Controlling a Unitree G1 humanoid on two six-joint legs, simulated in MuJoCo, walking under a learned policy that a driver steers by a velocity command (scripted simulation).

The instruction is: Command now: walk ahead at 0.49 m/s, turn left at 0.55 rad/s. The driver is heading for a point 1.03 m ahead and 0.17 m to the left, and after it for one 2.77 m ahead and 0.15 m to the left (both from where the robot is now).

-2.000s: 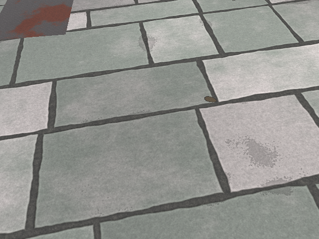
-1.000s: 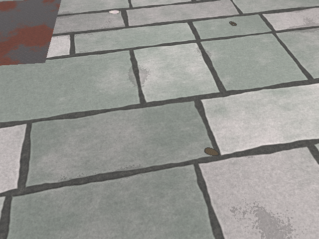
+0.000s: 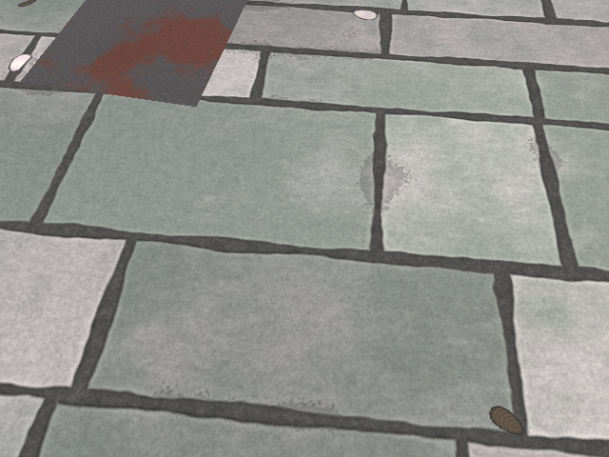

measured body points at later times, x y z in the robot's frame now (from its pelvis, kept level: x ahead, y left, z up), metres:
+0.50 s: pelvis +0.28 +0.00 +0.02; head +0.32 +0.02 +0.47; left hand +0.47 +0.27 -0.07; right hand +0.29 -0.29 -0.10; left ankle +0.10 +0.03 -0.71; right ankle +0.47 -0.08 -0.69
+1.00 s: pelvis +0.53 +0.08 +0.03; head +0.56 +0.10 +0.48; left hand +0.38 +0.29 -0.11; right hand +0.82 -0.02 -0.06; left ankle +0.60 +0.23 -0.69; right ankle +0.47 -0.06 -0.71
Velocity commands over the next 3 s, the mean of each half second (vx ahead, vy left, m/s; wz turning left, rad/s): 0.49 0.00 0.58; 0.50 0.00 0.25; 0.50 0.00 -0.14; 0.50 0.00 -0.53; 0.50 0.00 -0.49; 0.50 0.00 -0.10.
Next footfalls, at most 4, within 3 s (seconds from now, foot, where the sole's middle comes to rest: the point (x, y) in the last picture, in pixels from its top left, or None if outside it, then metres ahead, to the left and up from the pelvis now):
0.54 right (341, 423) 0.51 -0.05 -0.75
1.04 left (209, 366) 0.64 0.24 -0.75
1.58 right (245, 245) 0.98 0.18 -0.75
2.12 left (187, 164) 1.27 0.37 -0.75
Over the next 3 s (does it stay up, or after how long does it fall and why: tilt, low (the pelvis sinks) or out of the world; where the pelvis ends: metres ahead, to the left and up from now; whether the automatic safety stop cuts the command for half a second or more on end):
stays up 1.52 0.15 0.03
